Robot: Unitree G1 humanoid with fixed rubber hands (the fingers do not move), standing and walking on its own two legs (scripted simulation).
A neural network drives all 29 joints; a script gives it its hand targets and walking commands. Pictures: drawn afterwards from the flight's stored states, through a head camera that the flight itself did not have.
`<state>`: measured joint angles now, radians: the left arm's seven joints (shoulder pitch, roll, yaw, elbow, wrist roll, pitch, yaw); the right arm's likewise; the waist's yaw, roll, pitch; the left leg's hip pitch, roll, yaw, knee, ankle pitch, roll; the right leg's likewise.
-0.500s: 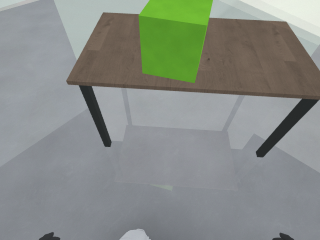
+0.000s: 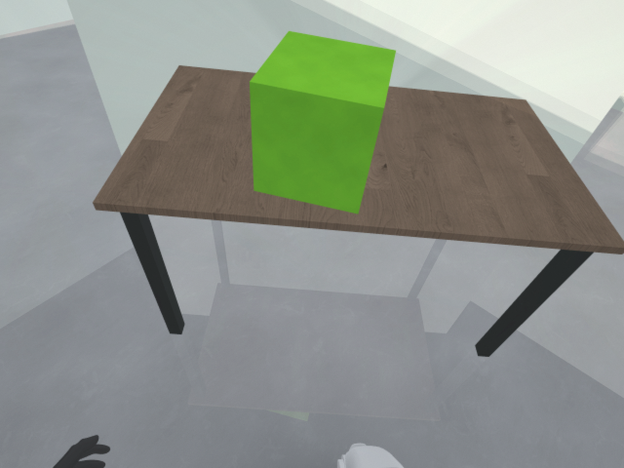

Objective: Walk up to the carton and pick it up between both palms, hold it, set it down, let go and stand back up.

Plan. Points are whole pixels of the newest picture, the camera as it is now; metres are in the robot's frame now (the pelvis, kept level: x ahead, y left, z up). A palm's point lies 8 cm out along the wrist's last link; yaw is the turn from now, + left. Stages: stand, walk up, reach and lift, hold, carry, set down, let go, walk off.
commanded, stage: walk up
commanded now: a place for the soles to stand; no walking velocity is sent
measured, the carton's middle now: (323, 122) +0.79 +0.02 +0.02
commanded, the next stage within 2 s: none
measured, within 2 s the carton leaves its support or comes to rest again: neither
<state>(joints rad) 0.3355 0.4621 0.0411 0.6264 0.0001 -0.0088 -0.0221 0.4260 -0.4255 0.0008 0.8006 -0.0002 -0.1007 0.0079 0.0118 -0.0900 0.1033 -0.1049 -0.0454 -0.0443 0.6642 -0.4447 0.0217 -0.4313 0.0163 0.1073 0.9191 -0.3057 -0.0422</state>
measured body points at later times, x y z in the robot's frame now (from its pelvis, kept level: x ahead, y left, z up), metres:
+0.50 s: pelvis +0.07 -0.06 +0.01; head +0.10 -0.09 +0.46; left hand +0.15 +0.26 -0.06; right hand +0.12 -0.38 -0.12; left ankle +0.11 +0.09 -0.65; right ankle +0.12 -0.13 -0.72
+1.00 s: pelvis +0.11 +0.00 +0.01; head +0.12 +0.03 +0.45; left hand +0.20 +0.31 -0.11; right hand +0.19 -0.33 -0.07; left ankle +0.11 +0.08 -0.72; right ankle +0.13 -0.17 -0.68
